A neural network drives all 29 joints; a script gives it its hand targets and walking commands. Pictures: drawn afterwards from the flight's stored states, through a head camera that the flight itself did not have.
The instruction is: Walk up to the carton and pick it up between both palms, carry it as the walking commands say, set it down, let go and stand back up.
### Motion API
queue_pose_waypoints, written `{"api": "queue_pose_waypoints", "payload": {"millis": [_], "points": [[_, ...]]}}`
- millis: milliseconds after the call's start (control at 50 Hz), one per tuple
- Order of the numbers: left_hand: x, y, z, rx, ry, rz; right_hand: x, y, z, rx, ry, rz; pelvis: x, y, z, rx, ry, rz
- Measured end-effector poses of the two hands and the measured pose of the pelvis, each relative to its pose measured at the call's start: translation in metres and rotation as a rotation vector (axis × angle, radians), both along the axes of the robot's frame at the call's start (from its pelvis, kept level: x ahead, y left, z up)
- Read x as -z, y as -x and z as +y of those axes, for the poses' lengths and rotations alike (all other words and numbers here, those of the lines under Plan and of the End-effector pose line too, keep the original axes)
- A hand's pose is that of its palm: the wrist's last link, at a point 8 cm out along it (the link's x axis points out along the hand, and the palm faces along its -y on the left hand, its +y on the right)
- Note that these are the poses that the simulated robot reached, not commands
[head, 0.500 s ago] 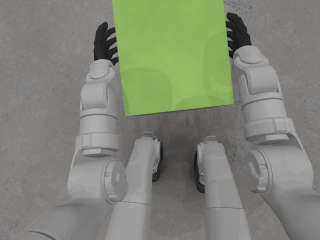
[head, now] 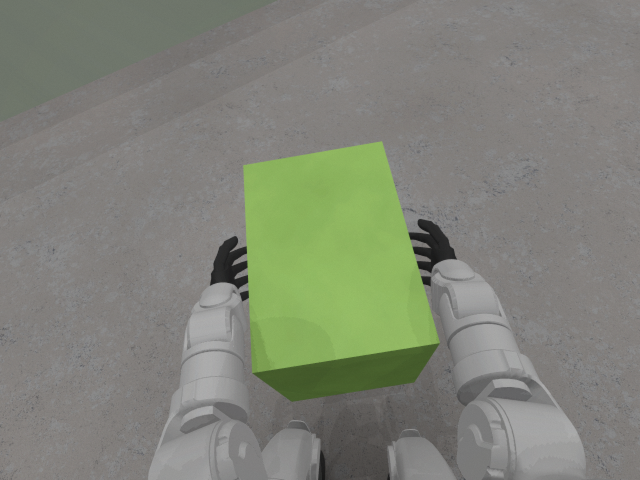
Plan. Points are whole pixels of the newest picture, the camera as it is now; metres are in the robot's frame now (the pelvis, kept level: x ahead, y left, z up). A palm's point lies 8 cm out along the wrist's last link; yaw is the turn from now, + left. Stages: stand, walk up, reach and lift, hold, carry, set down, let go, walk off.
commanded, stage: reach and lift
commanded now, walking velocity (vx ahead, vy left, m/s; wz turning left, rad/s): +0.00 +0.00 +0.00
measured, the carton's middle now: (333, 280) +0.39 +0.03 -0.08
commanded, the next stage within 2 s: none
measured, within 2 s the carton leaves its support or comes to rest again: neither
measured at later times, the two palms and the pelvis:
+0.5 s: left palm (201, 272) +0.33 +0.18 +0.06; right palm (452, 251) +0.36 -0.11 +0.06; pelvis +0.04 +0.00 +0.05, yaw -2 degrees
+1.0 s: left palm (177, 282) +0.30 +0.18 +0.11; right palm (466, 240) +0.34 -0.11 +0.12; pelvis -0.01 +0.01 +0.06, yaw -2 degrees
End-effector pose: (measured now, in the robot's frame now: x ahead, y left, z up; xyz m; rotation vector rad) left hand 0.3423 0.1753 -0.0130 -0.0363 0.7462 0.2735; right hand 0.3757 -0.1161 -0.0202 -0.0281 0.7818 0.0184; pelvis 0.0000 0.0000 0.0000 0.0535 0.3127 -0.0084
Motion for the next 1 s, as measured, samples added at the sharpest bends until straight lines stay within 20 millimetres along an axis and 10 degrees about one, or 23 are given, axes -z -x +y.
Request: {"api": "queue_pose_waypoints", "payload": {"millis": [380, 1000], "points": [[-0.064, -0.002, -0.004, 0.019, 0.005, -0.072, -0.062, 0.008, -0.004, 0.055, -0.021, -0.096, -0.044, -0.044, 0.0, 0.02, 0.011, -0.137], [-0.128, 0.046, 0.004, 0.018, -0.016, -0.101, -0.144, 0.04, 0.006, -0.03, 0.051, -0.152, -0.058, 0.006, 0.01, 0.029, 0.03, -0.325]]}}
